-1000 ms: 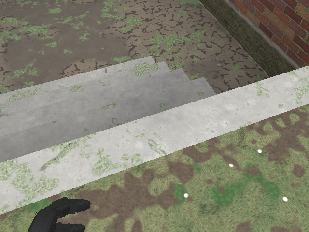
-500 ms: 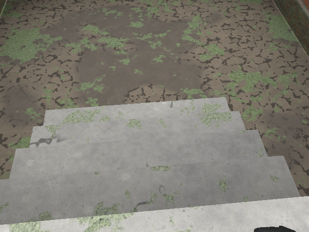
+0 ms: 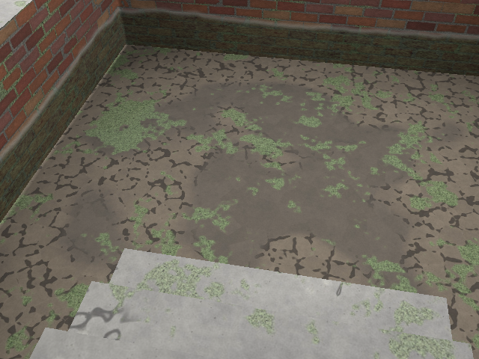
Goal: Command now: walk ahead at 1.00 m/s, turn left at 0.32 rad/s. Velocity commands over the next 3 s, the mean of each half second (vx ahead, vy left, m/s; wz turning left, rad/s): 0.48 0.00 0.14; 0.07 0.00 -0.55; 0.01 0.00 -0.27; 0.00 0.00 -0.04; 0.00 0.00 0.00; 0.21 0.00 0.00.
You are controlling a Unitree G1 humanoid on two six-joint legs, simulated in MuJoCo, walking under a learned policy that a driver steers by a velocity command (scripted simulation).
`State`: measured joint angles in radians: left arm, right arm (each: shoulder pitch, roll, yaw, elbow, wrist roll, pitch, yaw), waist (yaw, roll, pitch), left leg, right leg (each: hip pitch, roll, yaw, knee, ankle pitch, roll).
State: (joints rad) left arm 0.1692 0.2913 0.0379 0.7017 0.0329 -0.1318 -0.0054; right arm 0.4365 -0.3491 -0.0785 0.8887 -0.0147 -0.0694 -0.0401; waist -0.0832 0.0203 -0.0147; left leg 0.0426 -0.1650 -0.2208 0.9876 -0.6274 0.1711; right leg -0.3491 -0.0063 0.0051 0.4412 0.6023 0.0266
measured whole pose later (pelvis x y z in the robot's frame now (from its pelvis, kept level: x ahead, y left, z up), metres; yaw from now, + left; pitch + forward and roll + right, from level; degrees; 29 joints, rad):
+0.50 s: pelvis +0.37 -0.04 -0.28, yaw +1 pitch +1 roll +0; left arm 0.49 0.17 0.01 1.01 -0.02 -0.01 0.07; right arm 0.28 -0.17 0.00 0.96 -0.01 -0.08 0.00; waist 0.05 0.00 0.01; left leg -0.33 -0.09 0.08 0.45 -0.15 0.13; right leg -0.47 0.08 0.04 1.87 -0.90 -0.04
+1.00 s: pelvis +0.44 -0.10 -0.30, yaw -19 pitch +0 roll +2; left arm 0.33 0.24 0.02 0.71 0.00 0.08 0.01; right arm 0.07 -0.24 -0.02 0.66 -0.06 0.08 -0.05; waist 0.02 0.02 0.03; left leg -0.81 -0.01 -0.09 1.42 -0.35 -0.06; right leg -0.43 0.15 0.08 0.74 -0.30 -0.12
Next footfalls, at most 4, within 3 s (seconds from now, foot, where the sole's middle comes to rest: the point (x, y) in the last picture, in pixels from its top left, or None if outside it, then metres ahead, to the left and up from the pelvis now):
0.04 right None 0.10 -0.15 -0.87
0.42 left None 0.47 0.01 -1.05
0.80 right None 0.50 -0.18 -1.05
1.40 left None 0.54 0.01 -1.05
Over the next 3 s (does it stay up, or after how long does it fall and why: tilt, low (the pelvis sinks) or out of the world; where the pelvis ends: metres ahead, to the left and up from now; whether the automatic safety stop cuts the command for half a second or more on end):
stays up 0.55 -0.07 -0.27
